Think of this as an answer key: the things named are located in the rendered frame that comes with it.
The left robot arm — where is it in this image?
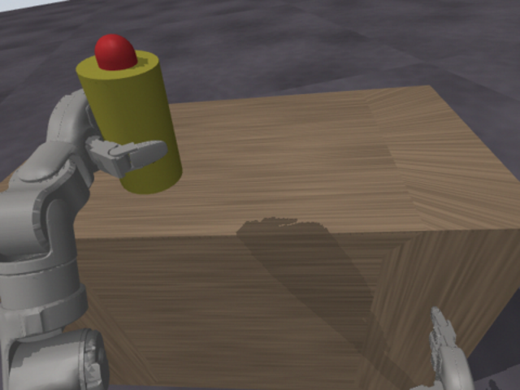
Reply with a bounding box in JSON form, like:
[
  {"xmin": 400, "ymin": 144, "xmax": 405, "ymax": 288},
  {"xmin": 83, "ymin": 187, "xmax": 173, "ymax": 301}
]
[{"xmin": 0, "ymin": 141, "xmax": 110, "ymax": 390}]

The bottle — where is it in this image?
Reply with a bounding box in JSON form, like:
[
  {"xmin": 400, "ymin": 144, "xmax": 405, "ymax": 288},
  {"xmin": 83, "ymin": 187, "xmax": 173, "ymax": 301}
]
[{"xmin": 76, "ymin": 34, "xmax": 183, "ymax": 194}]

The left robot hand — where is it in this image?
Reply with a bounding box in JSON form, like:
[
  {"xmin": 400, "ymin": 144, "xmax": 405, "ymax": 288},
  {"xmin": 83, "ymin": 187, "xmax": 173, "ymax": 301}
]
[{"xmin": 46, "ymin": 89, "xmax": 168, "ymax": 179}]

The right robot hand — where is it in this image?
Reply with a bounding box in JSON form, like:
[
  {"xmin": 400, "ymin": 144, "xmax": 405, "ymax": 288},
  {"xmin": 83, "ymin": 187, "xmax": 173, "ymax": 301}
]
[{"xmin": 409, "ymin": 306, "xmax": 475, "ymax": 390}]

